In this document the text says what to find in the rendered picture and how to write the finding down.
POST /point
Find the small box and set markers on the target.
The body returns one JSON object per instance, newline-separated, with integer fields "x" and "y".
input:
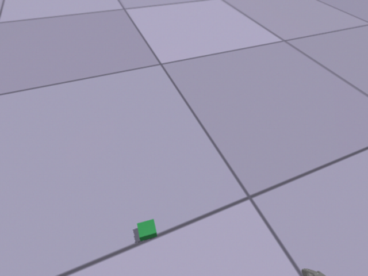
{"x": 146, "y": 230}

